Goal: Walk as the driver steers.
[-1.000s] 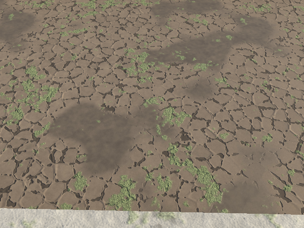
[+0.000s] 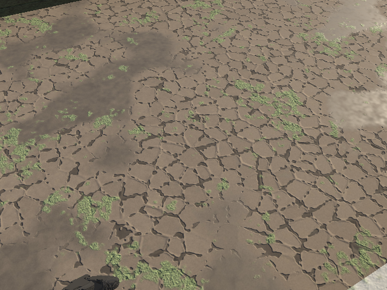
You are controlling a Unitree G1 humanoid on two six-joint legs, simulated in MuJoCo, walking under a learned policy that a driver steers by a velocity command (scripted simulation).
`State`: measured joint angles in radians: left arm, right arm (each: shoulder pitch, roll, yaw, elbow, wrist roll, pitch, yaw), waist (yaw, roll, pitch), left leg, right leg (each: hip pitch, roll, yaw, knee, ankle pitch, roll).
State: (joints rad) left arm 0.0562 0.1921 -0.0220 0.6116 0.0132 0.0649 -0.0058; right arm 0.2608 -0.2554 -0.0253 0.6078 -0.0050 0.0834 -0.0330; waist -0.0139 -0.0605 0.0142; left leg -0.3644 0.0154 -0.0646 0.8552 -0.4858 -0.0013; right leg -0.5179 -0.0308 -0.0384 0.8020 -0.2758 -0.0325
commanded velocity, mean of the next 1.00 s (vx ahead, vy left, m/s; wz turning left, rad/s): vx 0.06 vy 0.00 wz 0.65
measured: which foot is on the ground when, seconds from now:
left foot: up 0.00-0.12, down 0.14-0.60, up 0.62-1.00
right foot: down 0.00-0.14, up 0.16-0.58, down 0.60-1.00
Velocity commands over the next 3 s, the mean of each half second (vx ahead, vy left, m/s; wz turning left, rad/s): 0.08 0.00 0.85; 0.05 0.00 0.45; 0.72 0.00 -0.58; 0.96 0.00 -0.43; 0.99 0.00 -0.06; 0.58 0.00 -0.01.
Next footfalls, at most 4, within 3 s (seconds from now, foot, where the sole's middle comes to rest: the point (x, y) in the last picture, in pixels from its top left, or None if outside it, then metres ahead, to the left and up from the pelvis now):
0.14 left None -0.03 0.12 -0.74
0.60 right None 0.02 -0.11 -0.74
1.02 left None -0.19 0.03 -0.74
1.32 right None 0.06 -0.08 -0.74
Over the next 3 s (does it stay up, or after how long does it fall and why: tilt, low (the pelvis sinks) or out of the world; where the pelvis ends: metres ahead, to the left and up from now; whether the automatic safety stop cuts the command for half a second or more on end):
stays up -0.04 -0.01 0.04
